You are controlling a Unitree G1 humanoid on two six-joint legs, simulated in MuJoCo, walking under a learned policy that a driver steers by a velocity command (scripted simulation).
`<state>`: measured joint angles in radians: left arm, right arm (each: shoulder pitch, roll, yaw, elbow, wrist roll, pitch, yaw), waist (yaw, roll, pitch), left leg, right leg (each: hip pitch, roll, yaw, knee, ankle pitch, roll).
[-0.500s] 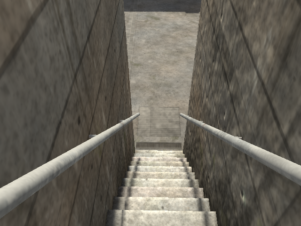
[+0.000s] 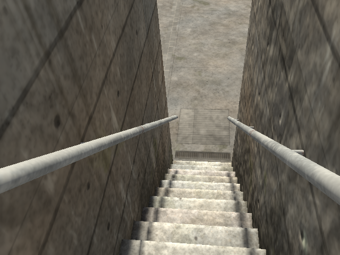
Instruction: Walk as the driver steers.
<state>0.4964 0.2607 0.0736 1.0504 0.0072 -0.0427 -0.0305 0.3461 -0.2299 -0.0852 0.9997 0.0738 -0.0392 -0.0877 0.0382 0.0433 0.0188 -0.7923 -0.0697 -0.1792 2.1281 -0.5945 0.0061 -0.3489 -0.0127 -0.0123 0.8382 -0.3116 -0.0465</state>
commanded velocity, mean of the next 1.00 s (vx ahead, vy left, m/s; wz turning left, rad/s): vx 0.50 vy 0.00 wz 0.18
